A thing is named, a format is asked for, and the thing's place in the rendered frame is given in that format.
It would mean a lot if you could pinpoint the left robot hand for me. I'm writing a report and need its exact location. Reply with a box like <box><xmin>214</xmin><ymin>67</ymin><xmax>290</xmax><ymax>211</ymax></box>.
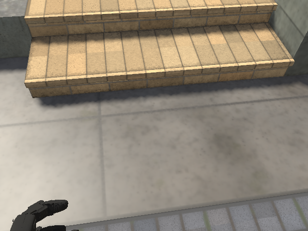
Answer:
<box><xmin>10</xmin><ymin>199</ymin><xmax>79</xmax><ymax>231</ymax></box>

